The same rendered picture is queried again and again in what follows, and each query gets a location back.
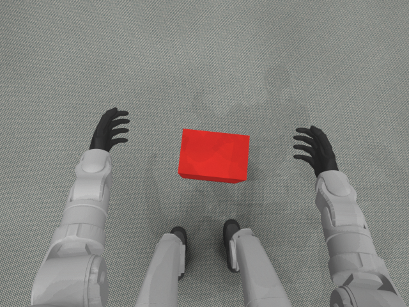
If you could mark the robot right hand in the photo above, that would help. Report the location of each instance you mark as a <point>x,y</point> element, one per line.
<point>322,157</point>

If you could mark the carton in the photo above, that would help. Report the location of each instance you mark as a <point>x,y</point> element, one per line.
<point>213,156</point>

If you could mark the right robot foot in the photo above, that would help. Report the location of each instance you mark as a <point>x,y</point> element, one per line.
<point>231,226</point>

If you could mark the left robot thigh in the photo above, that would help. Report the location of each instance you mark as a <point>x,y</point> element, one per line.
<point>160,284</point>

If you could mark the right robot forearm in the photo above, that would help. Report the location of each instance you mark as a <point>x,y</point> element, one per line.
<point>353,259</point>

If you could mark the left robot forearm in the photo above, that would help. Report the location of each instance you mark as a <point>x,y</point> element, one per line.
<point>81,231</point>

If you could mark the robot left hand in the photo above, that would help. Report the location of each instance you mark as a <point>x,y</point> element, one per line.
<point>102,137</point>

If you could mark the robot right upper arm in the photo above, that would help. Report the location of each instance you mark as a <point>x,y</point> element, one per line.
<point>349,296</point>

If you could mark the robot left upper arm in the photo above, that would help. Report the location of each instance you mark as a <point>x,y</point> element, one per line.
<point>72,281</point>

